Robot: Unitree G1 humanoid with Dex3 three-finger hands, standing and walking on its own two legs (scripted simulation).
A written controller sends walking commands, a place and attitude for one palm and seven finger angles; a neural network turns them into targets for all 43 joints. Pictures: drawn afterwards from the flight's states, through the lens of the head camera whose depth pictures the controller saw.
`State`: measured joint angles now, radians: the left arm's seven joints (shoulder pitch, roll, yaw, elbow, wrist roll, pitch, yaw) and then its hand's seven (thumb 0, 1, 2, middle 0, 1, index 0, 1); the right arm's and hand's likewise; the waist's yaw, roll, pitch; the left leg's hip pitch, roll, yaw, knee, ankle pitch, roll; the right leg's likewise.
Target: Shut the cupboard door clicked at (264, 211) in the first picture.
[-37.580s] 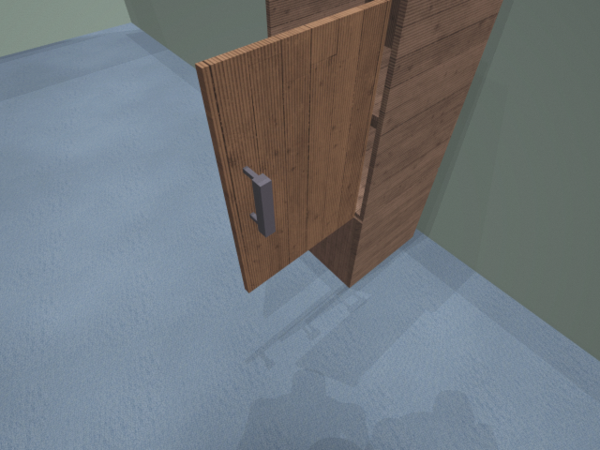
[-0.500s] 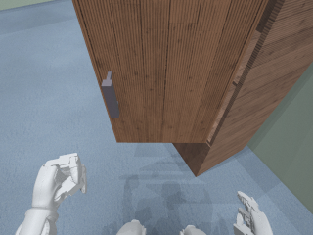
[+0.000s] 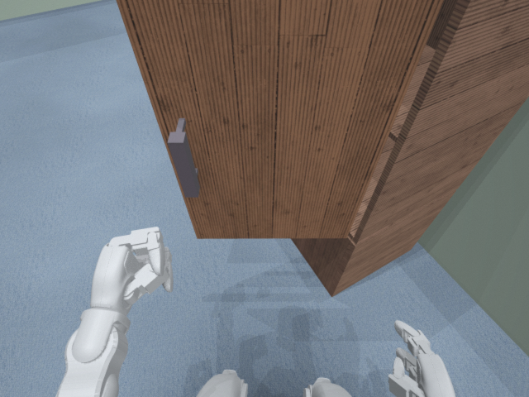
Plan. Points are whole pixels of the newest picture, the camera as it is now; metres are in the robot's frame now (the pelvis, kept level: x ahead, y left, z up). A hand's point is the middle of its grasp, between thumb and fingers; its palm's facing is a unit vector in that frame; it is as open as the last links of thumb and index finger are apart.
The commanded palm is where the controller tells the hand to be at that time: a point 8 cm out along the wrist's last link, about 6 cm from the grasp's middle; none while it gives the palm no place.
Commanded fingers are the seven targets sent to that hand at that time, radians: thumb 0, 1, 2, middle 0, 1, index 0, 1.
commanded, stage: bring the fist close to the handle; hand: left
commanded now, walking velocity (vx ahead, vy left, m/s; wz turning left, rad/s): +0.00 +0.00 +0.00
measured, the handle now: (187, 158) +0.49 +0.18 +0.06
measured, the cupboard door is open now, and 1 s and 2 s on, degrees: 61 61 52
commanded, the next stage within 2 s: push the door shut along its arc in 1.08 s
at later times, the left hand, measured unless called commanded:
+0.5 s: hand (198, 224) +0.35 +0.13 +0.07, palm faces +0.02 -1.00 -0.02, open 3.1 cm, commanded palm +0.33 +0.18 +0.06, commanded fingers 0.00 0.90 0.90 -1.30 -1.50 -1.30 -1.50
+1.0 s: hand (203, 207) +0.38 +0.13 +0.06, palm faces +0.06 -1.00 -0.02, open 3.1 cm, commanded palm +0.36 +0.18 +0.06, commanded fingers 0.00 0.90 0.90 -1.30 -1.50 -1.30 -1.50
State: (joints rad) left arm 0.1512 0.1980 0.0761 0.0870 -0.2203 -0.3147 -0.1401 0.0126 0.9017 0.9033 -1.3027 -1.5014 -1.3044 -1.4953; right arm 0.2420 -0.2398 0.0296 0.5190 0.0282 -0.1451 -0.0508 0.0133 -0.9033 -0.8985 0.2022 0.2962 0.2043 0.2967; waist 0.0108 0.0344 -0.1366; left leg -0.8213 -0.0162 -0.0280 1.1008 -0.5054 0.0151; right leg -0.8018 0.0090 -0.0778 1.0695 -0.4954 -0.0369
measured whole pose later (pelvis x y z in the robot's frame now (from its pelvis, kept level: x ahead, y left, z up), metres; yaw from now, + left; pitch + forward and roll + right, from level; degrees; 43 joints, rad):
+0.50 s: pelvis +0.00 +0.00 +0.01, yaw -1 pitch +14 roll +0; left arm -0.17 0.15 0.05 0.40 -0.15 -0.36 -0.01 0.01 0.90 0.90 -1.30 -1.50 -1.30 -1.50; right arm 0.25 -0.24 0.01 0.58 0.02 -0.08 -0.02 0.01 -0.90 -0.90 0.20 0.30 0.20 0.30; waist -0.01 0.03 -0.13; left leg -0.80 -0.02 0.00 1.05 -0.48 0.02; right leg -0.80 0.01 -0.05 1.04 -0.48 -0.03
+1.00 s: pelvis +0.00 +0.00 +0.01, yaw -1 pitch +14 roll +0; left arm -0.35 0.16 0.12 0.65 -0.14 -0.43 0.01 0.01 0.90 0.90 -1.30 -1.50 -1.30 -1.50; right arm 0.30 -0.25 0.00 0.63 0.01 -0.03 -0.01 0.01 -0.91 -0.90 0.20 0.30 0.20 0.30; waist -0.03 0.02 -0.13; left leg -0.81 -0.01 0.01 1.02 -0.46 0.01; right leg -0.82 0.01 -0.04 1.02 -0.45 -0.04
